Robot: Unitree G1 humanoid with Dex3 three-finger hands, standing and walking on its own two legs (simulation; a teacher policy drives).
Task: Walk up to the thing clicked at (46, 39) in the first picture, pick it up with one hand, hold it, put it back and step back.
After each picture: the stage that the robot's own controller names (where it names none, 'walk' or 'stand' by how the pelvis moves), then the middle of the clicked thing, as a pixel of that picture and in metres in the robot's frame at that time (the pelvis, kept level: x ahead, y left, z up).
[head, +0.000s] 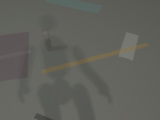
stand; (47, 41) +1.29 +0.39 -0.65
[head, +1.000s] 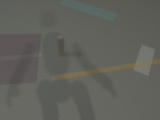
walk; (60, 46) +1.20 +0.17 -0.63
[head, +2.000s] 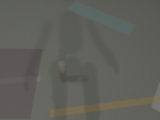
walk; (62, 72) +0.78 +0.18 -0.63
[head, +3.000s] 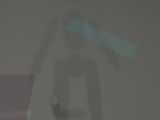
stand; (55, 107) +0.51 +0.19 -0.63
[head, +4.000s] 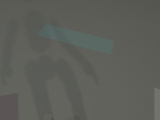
stand; out of the picture +0.41 +0.19 -0.64
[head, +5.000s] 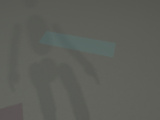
stand; out of the picture +0.35 +0.22 -0.65
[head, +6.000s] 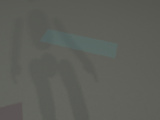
walk; out of the picture +0.33 +0.20 -0.66
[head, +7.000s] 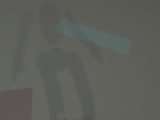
walk; out of the picture +0.38 +0.14 -0.64
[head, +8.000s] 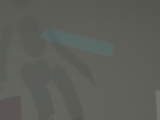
walk; out of the picture +0.41 +0.17 -0.63
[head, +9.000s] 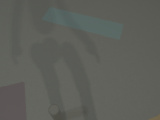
walk; (56, 114) +0.36 +0.19 -0.64
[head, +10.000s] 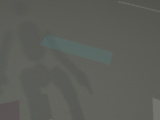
walk; out of the picture +0.42 +0.16 -0.65
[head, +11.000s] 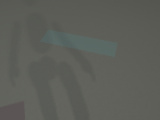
stand; out of the picture +0.36 +0.20 -0.65
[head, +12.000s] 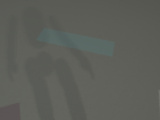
stand; out of the picture +0.32 +0.20 -0.66
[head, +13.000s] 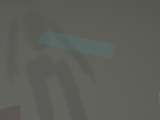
stand; out of the picture +0.33 +0.20 -0.66
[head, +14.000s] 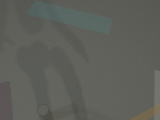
go down; (45, 114) +0.35 +0.21 -0.60
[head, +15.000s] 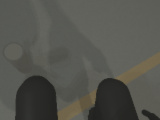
go down; (20, 60) +0.40 +0.26 -0.26
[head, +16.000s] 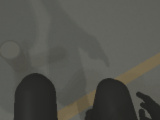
close in; (16, 59) +0.40 +0.27 -0.24
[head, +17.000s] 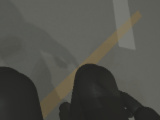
close in; out of the picture +0.36 +0.31 -0.15
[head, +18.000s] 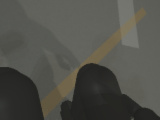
lift; out of the picture +0.36 +0.31 -0.15
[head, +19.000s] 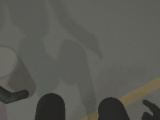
lift; (16, 78) +0.31 +0.21 +0.03
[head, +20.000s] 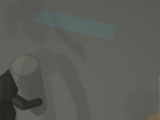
hold; (32, 90) +0.29 +0.17 +0.03
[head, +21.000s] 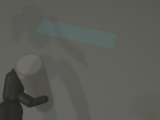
hold; (38, 87) +0.30 +0.15 +0.05
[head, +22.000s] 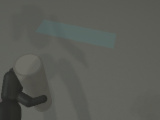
hold; (36, 87) +0.30 +0.16 +0.05
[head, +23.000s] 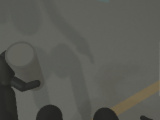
crouch; (29, 71) +0.36 +0.17 -0.02
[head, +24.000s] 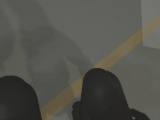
lower; out of the picture +0.40 +0.28 -0.12
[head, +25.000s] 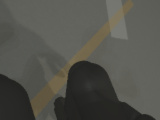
lower; out of the picture +0.39 +0.30 -0.16
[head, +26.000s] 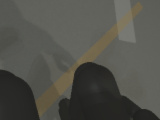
lower; out of the picture +0.37 +0.31 -0.15
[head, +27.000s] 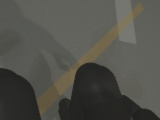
lower; out of the picture +0.35 +0.31 -0.16
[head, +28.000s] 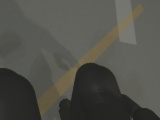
lower; out of the picture +0.35 +0.31 -0.16
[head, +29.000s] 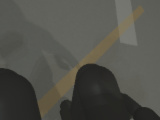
open; out of the picture +0.35 +0.31 -0.15
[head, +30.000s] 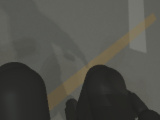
stand; out of the picture +0.34 +0.30 -0.17
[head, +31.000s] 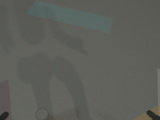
stand; (45, 118) +0.33 +0.20 -0.54
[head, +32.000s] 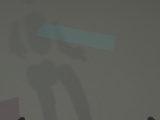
stand; out of the picture +0.33 +0.21 -0.60
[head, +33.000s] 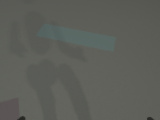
stand; out of the picture +0.32 +0.20 -0.60
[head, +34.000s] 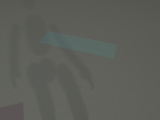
stand; out of the picture +0.33 +0.19 -0.65
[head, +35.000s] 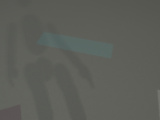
stand; out of the picture +0.32 +0.20 -0.66
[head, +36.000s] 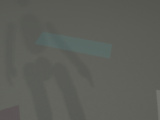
stand; out of the picture +0.31 +0.20 -0.66
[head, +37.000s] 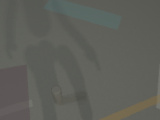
walk; (57, 96) +0.48 +0.15 -0.63
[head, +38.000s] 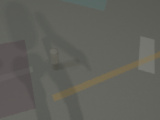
walk; (54, 59) +0.81 +0.21 -0.64
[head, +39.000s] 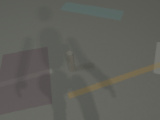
stand; (70, 61) +0.96 +0.21 -0.64
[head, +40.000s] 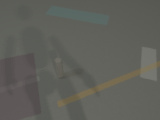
stand; (59, 68) +0.91 +0.21 -0.66
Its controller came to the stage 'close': yes
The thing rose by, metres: 0.68
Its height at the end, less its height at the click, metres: +0.00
